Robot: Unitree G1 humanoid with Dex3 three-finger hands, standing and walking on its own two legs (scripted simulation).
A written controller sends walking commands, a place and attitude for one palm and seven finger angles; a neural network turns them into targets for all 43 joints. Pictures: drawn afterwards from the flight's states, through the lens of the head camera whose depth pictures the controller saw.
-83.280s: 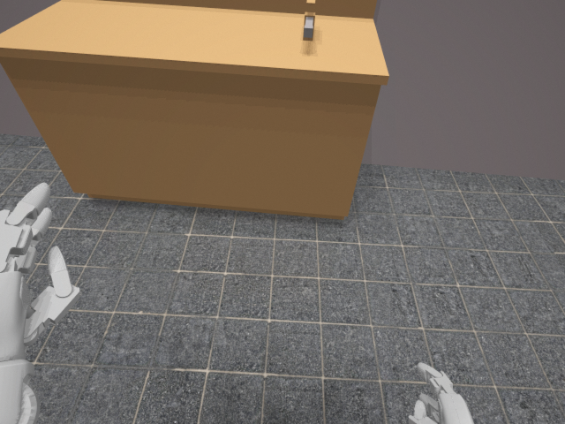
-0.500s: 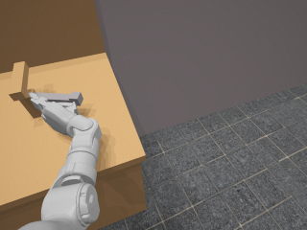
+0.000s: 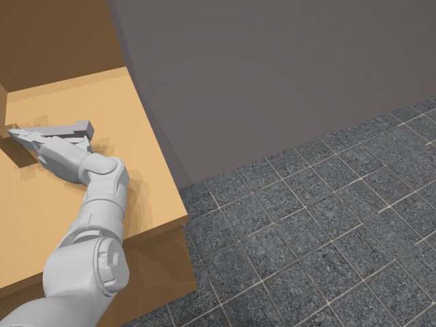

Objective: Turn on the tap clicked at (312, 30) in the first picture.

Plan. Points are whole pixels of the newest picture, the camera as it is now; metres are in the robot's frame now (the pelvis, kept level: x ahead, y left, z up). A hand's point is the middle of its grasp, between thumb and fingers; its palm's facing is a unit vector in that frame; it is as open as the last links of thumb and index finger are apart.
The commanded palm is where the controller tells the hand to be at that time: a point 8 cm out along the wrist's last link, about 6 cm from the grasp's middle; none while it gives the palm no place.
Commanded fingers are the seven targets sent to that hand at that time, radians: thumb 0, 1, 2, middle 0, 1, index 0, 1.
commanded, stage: push the lever round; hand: left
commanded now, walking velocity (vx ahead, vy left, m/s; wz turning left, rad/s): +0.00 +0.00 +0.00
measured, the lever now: (84, 130) +0.47 +0.24 +0.11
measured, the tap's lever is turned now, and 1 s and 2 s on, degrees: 71 74 86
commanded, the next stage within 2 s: lift the hand up off the lever in 1.18 s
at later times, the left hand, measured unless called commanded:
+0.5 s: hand (88, 140) +0.46 +0.23 +0.10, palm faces +0.88 -0.45 -0.13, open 8.4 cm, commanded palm +0.44 +0.27 +0.10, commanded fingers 0.00 0.90 0.90 -0.15 -0.15 -0.15 -0.15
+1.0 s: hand (87, 139) +0.46 +0.23 +0.10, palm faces +0.88 -0.45 -0.15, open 8.5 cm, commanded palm +0.44 +0.28 +0.10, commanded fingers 0.00 0.90 0.90 -0.15 -0.15 -0.15 -0.15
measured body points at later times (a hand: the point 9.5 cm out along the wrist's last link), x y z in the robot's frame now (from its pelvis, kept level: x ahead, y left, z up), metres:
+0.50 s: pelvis -0.01 -0.03 -0.01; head +0.05 -0.04 +0.44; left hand +0.41 +0.25 +0.11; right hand +0.04 -0.29 -0.14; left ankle +0.02 +0.15 -0.71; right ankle +0.01 -0.06 -0.71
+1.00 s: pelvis -0.02 -0.05 -0.02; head +0.04 -0.07 +0.43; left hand +0.41 +0.25 +0.11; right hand +0.02 -0.32 -0.16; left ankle +0.02 +0.14 -0.71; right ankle +0.01 -0.06 -0.71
